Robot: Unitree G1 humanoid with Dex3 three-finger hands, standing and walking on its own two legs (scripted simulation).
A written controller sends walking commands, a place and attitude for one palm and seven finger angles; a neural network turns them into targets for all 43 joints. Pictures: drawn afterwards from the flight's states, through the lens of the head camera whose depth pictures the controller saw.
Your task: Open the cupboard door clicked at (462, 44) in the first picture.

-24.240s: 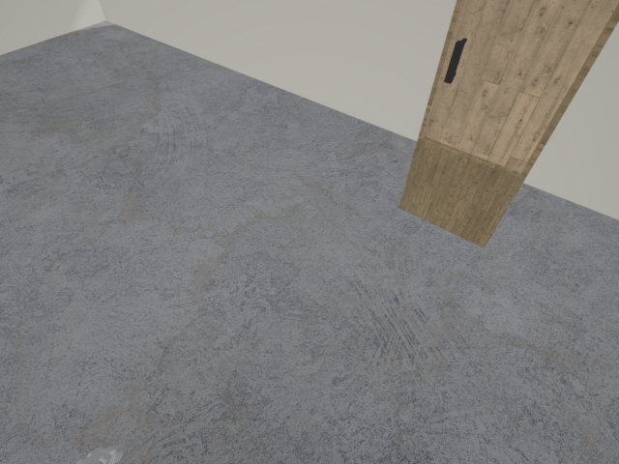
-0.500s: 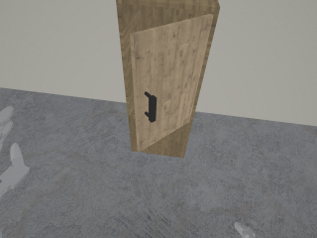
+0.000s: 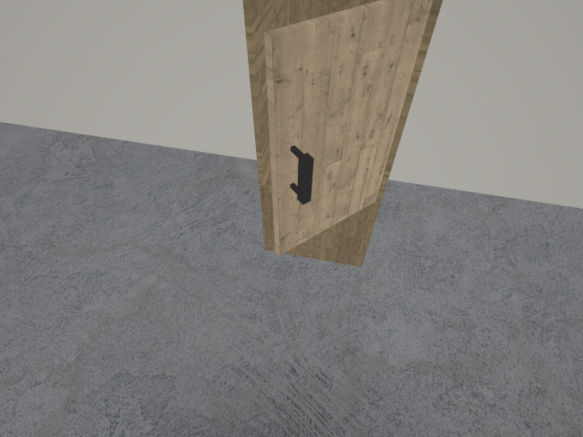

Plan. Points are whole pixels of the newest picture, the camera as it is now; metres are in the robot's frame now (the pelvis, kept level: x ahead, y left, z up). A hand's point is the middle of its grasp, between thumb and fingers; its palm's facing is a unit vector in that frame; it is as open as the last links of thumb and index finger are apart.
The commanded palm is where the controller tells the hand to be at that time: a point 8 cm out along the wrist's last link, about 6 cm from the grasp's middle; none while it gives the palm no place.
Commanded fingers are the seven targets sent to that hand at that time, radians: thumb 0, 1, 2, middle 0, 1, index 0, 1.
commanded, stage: let the arm hang, fingers relaxed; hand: left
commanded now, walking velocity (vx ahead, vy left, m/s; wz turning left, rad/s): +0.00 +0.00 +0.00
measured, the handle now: (299, 174) +0.62 +0.03 -0.04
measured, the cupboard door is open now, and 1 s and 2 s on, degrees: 46 46 46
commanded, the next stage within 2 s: look to check the result in 0.62 s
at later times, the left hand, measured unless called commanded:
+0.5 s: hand out of the picture +0.03 +0.19 -0.17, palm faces +0.00 -0.98 -0.21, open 7.4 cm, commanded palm none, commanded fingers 0.00 0.90 0.90 -0.20 -0.30 -0.20 -0.30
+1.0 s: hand out of the picture +0.04 +0.21 -0.17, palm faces +0.00 -0.96 -0.26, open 7.4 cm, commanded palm none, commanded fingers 0.00 0.90 0.90 -0.20 -0.30 -0.20 -0.30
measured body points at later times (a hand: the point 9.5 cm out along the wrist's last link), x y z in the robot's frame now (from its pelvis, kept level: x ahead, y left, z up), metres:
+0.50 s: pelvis +0.00 +0.01 +0.00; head +0.00 +0.00 +0.45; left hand +0.03 +0.24 -0.15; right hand +0.00 -0.21 -0.16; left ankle +0.03 +0.13 -0.74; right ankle +0.00 -0.09 -0.74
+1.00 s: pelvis +0.01 +0.01 +0.00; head +0.03 +0.00 +0.45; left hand +0.04 +0.26 -0.15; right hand +0.02 -0.24 -0.16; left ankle +0.03 +0.13 -0.74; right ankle +0.00 -0.09 -0.74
